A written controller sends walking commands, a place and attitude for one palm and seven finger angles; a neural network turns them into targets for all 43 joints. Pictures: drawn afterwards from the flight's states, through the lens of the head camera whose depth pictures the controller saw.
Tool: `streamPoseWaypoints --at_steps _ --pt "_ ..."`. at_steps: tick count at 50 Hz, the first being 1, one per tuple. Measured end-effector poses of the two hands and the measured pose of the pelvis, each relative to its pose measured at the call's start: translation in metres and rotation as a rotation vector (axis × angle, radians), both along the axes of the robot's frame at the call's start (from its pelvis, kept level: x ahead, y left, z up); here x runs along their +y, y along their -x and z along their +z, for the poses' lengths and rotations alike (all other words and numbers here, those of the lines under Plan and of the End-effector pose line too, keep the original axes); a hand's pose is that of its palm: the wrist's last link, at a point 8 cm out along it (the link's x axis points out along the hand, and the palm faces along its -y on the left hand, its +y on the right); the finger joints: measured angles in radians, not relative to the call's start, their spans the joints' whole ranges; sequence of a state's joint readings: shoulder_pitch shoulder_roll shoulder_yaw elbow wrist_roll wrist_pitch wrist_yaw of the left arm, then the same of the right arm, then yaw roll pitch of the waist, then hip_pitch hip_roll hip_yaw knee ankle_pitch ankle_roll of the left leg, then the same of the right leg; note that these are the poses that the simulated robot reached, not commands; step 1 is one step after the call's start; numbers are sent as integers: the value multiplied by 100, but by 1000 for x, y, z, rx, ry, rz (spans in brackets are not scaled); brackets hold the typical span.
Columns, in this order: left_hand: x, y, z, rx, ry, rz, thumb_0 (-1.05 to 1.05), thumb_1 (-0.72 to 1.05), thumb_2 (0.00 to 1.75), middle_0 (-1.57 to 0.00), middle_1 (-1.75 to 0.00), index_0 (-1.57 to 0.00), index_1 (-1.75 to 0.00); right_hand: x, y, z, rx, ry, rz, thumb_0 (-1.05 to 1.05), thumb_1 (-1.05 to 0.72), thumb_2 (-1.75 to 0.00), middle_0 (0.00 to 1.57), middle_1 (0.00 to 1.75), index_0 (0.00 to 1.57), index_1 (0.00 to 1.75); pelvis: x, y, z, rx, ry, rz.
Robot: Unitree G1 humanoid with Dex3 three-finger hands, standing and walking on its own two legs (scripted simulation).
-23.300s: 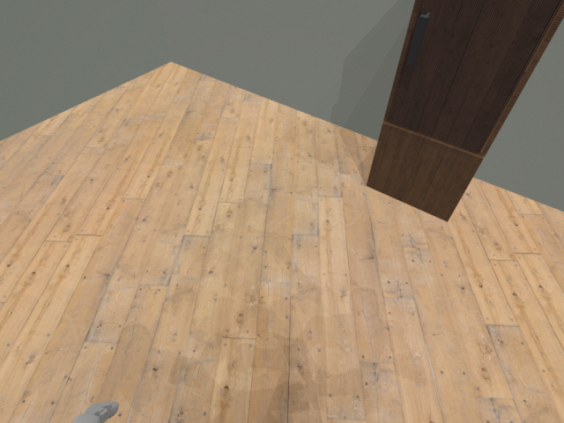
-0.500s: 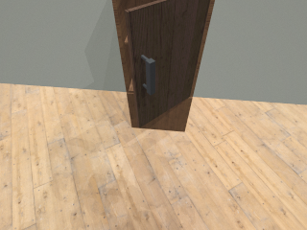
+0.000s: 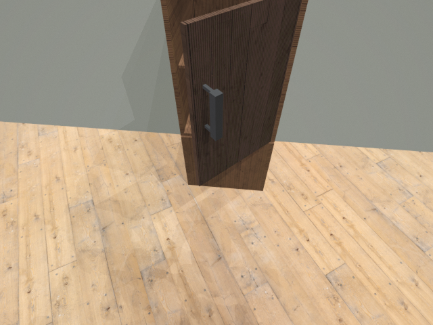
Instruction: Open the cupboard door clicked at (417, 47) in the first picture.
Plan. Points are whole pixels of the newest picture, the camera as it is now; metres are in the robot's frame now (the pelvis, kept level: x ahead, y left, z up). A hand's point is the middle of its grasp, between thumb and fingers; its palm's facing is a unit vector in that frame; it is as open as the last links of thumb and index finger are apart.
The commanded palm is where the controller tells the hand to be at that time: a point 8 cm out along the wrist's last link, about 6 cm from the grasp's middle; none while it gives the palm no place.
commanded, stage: look to check the result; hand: left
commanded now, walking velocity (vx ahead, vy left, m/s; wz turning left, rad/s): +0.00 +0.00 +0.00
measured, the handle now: (211, 112) +0.64 +0.05 +0.00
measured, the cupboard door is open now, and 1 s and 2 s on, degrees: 44 44 44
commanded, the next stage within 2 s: walk to a spot facing it in 0.52 s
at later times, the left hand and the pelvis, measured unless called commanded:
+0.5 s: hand out of the picture +0.10 +0.23 -0.15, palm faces -0.02 -0.94 -0.34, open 7.4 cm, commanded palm none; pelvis +0.02 -0.01 +0.00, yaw +0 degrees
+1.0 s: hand out of the picture +0.10 +0.19 -0.17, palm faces -0.13 -0.95 -0.28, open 7.4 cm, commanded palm none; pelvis +0.01 -0.02 -0.01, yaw -9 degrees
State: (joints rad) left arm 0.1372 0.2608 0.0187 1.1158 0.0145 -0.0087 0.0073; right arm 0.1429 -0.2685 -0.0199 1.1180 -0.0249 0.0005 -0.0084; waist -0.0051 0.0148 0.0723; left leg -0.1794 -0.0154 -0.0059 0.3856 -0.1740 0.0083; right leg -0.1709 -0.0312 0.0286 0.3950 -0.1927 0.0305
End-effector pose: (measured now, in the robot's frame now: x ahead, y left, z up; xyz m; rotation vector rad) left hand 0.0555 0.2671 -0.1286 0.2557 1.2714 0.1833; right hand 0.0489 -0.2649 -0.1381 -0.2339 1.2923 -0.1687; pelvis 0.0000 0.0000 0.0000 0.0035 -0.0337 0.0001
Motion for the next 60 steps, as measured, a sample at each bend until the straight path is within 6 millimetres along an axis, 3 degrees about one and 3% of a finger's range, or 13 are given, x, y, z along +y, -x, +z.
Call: streamPoseWaypoints --at_steps 20,37,42,47,54,60 --pt "13 -31 11 -24 -48 -21 1 90 90 -20 -30 -21 -30 -23 -31 9 -17 36 23 1 -91 -90 20 30 20 30 -6 -16 3 5 1 2" --pt "7 -43 9 -21 -40 -33 1 90 90 -20 -30 -21 -30 -29 -38 11 -18 50 14 1 -91 -90 20 30 21 30 -9 -23 3 13 2 -16" --pt "-3 -41 -1 19 -19 -48 1 90 90 -20 -30 -20 -30 -20 -28 5 -28 37 -39 1 -91 -90 20 30 20 30 -9 -22 -2 16 -2 -65" --pt "-20 -41 -11 54 3 -88 1 90 90 -20 -30 -20 -30 -13 -5 -8 -21 2 -102 1 -91 -90 20 30 21 30 -15 -17 -10 12 -28 -129" --pt "-55 -44 -14 37 -9 -137 1 90 90 -20 -30 -21 -30 -27 29 -37 31 -52 -197 1 -91 -90 20 30 21 30 -38 -11 -23 11 -31 -196" --pt "-74 -37 -4 97 2 -177 1 90 90 -20 -30 -21 -30 -41 30 -16 1 -41 -271 1 -91 -90 20 30 20 30 -44 -10 -6 38 -43 -270"
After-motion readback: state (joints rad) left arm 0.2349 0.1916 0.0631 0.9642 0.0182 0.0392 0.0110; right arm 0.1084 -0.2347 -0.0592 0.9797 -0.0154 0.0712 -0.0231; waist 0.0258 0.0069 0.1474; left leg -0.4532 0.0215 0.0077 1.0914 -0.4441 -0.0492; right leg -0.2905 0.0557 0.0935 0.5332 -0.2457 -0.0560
